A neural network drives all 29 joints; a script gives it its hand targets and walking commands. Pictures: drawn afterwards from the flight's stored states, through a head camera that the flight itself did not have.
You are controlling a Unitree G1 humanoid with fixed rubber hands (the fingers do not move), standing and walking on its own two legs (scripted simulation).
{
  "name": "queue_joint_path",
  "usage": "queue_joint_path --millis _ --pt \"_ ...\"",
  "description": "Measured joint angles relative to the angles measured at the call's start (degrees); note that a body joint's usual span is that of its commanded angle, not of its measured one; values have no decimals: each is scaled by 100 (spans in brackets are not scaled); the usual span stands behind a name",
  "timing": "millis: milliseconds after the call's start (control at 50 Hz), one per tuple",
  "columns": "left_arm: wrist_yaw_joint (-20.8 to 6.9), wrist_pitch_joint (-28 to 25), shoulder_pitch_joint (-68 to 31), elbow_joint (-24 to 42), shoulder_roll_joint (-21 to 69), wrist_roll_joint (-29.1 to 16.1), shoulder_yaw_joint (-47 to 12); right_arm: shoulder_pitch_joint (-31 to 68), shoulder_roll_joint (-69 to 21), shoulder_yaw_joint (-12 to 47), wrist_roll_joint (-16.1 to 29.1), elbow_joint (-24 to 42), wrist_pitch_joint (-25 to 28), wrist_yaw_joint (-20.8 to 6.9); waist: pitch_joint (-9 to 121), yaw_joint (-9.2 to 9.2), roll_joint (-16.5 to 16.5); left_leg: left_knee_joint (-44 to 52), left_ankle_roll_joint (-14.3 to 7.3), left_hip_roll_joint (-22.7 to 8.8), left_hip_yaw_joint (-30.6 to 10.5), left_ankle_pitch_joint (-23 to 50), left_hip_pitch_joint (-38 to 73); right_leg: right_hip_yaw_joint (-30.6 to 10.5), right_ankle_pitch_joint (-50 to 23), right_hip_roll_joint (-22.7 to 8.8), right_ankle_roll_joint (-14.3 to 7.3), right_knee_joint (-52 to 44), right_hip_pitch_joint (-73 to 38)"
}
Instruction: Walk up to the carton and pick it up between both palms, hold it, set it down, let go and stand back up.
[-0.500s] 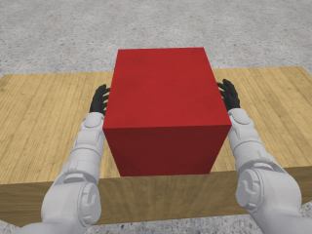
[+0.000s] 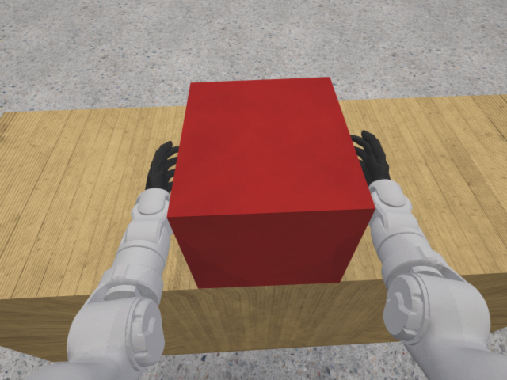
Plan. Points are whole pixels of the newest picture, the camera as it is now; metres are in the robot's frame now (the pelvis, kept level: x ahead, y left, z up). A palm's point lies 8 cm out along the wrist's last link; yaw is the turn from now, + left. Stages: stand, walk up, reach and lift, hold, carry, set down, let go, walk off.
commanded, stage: set down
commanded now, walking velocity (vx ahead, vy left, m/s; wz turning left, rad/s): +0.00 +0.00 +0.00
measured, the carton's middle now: (264, 181) +0.45 +0.07 +0.02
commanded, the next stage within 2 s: none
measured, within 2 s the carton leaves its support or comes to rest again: rests again in 0.54 s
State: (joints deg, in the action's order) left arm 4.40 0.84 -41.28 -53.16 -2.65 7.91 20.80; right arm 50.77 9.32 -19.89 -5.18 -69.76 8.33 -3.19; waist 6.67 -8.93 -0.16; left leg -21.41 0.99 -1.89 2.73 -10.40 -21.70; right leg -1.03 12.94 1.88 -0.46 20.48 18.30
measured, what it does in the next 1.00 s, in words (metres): stands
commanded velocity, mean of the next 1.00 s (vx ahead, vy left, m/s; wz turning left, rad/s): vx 0.00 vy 0.00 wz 0.00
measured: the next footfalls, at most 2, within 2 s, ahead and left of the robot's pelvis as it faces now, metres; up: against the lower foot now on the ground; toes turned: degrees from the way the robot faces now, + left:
none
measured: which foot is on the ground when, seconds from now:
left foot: down 0.00-1.00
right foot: down 0.00-1.00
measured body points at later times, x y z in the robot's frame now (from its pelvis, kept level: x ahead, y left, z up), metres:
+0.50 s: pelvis +0.00 +0.00 +0.00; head +0.06 -0.01 +0.45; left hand +0.38 +0.24 +0.05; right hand +0.47 -0.11 +0.07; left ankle -0.01 +0.12 -0.74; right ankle -0.04 -0.11 -0.74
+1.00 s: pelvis +0.00 +0.00 +0.00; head +0.06 -0.01 +0.45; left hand +0.38 +0.24 +0.04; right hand +0.47 -0.11 +0.06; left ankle -0.01 +0.12 -0.74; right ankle -0.04 -0.11 -0.74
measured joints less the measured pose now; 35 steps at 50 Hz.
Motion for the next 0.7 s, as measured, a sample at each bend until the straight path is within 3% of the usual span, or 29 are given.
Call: queue_joint_path --millis 700 --pt "-34 -601 -54 -420 77 0 330 74 0 -239 -462 -126 320 -39 15 -36 0 0 6 -18 0 29 -223 25 -25 12 -8 0 218"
